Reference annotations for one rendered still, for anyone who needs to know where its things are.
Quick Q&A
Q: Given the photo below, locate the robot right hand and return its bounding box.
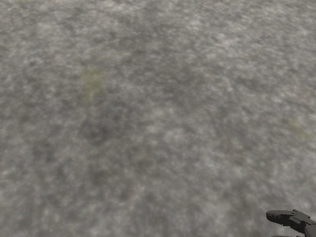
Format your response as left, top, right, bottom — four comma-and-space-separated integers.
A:
266, 209, 316, 237

